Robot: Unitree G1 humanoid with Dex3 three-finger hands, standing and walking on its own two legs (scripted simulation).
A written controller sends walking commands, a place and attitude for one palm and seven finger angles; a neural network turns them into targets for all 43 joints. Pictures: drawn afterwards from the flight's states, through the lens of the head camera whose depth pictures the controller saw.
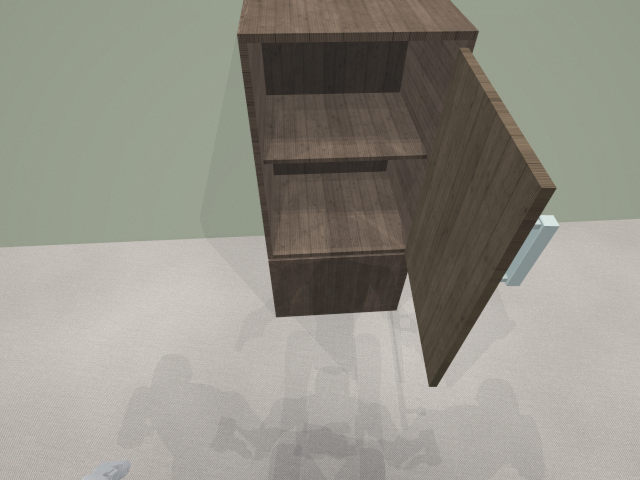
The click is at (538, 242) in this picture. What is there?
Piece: cupboard door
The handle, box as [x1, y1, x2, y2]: [500, 215, 559, 285]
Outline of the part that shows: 553,215 540,215 500,281 504,281 506,285 519,285 559,226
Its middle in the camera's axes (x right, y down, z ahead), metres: +0.30 +0.02 +0.60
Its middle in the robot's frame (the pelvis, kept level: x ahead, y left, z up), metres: +0.45 -0.28 +0.02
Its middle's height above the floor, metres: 0.79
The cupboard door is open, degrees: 85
